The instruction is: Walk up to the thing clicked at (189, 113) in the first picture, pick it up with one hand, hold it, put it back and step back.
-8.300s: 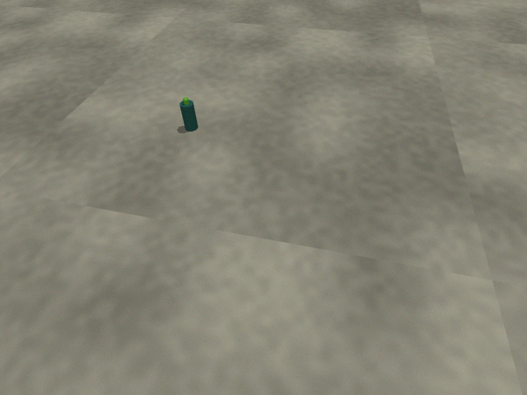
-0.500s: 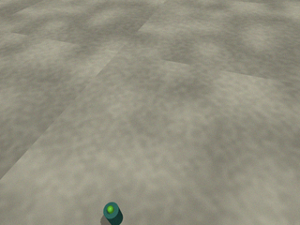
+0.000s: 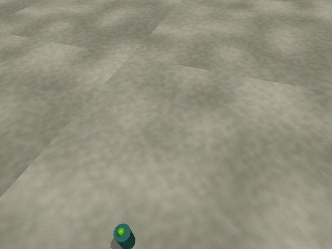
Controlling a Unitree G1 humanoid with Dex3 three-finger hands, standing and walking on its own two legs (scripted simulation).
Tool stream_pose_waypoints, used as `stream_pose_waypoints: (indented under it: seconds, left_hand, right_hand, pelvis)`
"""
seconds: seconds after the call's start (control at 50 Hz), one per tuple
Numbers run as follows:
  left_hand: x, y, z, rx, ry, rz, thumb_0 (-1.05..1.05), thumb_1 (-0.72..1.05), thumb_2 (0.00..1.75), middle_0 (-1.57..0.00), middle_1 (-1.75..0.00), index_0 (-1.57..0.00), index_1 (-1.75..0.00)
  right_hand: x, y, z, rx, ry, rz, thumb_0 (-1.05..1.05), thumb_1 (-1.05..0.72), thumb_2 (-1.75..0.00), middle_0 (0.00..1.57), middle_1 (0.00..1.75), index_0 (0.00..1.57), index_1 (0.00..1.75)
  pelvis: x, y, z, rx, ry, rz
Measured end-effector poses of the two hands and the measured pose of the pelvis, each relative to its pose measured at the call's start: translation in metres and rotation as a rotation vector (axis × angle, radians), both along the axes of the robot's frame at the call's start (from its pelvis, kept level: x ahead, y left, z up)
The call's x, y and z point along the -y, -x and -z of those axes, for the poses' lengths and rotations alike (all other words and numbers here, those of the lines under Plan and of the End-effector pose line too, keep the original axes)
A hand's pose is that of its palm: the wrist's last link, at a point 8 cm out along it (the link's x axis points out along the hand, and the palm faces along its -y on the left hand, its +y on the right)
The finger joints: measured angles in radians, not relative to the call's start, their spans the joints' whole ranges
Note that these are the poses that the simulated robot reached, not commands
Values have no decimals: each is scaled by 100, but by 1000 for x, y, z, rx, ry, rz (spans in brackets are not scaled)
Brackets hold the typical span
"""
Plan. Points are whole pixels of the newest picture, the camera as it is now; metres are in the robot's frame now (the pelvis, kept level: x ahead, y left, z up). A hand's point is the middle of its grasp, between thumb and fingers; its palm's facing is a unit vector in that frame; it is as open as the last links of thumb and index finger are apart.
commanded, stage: go down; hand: left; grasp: from the side
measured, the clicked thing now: (124, 236) +0.34 +0.24 -0.67
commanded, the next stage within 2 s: none
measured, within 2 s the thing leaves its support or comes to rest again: neither
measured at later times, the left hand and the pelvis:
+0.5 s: hand out of the picture +0.15 +0.28 -0.17, palm faces +0.04 -0.94 -0.34, open 15.0 cm; pelvis -0.01 +0.01 -0.03, yaw +0 degrees
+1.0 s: hand out of the picture +0.13 +0.29 -0.20, palm faces +0.09 -0.94 -0.33, open 17.5 cm; pelvis -0.02 +0.02 -0.09, yaw +0 degrees
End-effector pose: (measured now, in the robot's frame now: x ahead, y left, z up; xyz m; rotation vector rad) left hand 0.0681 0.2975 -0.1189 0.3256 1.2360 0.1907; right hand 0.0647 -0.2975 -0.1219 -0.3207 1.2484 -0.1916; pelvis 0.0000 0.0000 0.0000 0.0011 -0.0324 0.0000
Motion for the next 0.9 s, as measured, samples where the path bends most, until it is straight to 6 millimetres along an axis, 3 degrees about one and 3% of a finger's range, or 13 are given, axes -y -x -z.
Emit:
stream_pose_waypoints:
  seconds: [0.1, 0.16, 0.26, 0.34, 0.46, 0.64, 0.9]
  left_hand:
    - [0, -4, 0, 17, 1, -9, 1, 90, 89, -21, -30, -21, -29]
    - [4, -25, 0, 94, 12, -38, 1, 84, 83, -19, -24, -19, -24]
    - [-1, -62, 8, 139, 20, -21, 1, 61, 60, -11, -14, -11, -13]
    - [-8, -75, 9, 157, 8, -11, 1, 40, 40, -7, -10, -8, -8]
    - [-21, -74, 15, 144, -1, -25, 1, 6, 21, -6, -7, -7, -6]
    - [-27, -65, 31, 176, 20, -24, 0, -36, 6, -8, -6, -8, -6]
    - [-36, -49, 42, 189, 13, -43, 0, -57, 1, -10, -5, -9, -5]
  right_hand:
    - [-1, -2, 0, 16, 0, 9, 1, -91, -90, 20, 30, 20, 30]
    - [-10, -8, 0, 93, -7, 7, 1, -93, -91, 20, 30, 20, 30]
    - [-29, -11, 4, 147, -37, 12, 1, -96, -91, 20, 30, 20, 30]
    - [-41, -10, 7, 176, -61, 34, 1, -95, -91, 20, 30, 20, 30]
    - [-51, -17, 11, 227, -66, 35, 1, -92, -90, 20, 30, 20, 30]
    - [-56, -41, 18, 331, -27, -6, 1, -87, -89, 20, 30, 20, 30]
    - [-73, -72, 26, 475, -13, -73, 1, -85, -88, 20, 30, 20, 30]
  pelvis:
    - [0, -1, 1, -12, 1, -3]
    - [-1, 5, 4, -43, 2, -15]
    - [-1, 12, 13, -112, 2, -10]
    - [-4, 10, 18, -138, 3, -3]
    - [-11, 7, 29, -174, 9, 2]
    - [-21, 9, 52, -225, 23, -1]
    - [-23, 16, 78, -281, 44, -11]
